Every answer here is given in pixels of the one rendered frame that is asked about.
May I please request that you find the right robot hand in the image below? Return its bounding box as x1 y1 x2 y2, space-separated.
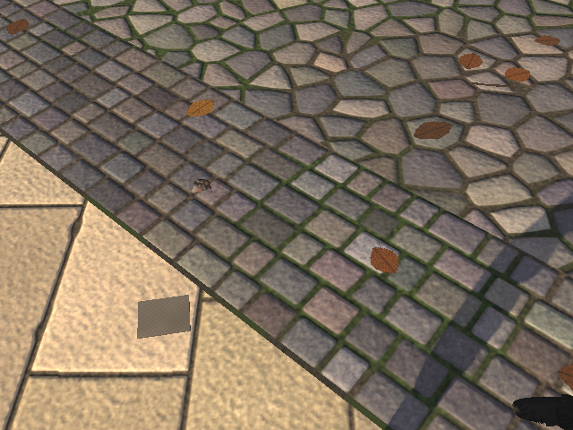
512 394 573 430

